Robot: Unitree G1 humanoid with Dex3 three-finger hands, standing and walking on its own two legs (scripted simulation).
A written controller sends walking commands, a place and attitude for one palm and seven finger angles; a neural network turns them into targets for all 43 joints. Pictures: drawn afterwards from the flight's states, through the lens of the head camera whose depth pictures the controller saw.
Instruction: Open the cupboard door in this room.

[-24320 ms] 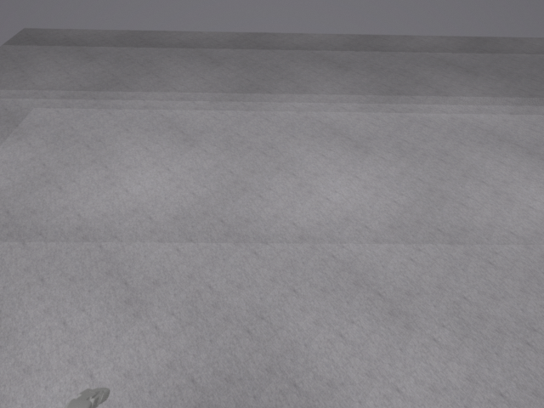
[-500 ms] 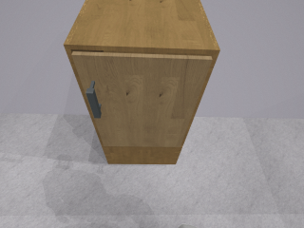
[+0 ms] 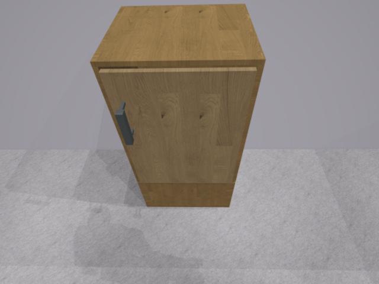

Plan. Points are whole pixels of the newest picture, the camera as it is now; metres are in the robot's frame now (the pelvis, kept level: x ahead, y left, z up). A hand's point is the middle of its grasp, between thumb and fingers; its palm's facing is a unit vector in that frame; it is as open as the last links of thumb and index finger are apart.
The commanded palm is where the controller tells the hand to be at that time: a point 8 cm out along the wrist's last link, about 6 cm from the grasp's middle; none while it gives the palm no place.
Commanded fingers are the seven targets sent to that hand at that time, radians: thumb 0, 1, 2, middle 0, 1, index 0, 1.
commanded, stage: come to a stop and stand still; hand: left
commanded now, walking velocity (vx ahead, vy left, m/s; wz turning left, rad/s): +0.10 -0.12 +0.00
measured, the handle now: (126, 123) +0.56 +0.27 -0.04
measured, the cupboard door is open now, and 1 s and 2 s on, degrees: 0 0 0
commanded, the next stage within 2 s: look again from close up in 0.30 s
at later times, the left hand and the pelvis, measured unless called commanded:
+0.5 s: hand out of the picture +0.03 +0.18 -0.19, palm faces -0.05 -0.97 -0.23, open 7.3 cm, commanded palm none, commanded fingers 0.00 0.90 0.90 -0.20 -0.30 -0.20 -0.30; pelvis +0.00 +0.00 -0.02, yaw -2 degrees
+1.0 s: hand out of the picture +0.02 +0.16 -0.17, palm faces +0.03 -0.97 -0.25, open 7.3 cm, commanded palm none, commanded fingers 0.00 0.90 0.90 -0.20 -0.30 -0.20 -0.30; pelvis -0.01 -0.02 -0.01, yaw +0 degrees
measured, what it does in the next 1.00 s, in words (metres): steps on the spot: left foot, then right foot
